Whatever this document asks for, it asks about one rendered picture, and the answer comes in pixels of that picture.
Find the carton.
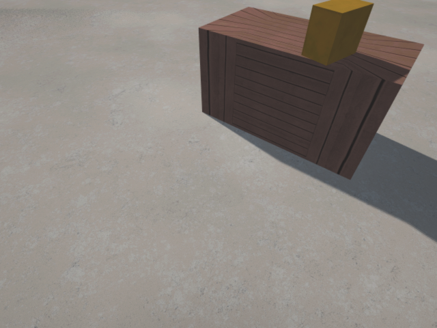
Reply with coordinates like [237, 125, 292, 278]
[301, 0, 374, 66]

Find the pedestal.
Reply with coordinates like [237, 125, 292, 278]
[199, 7, 424, 180]

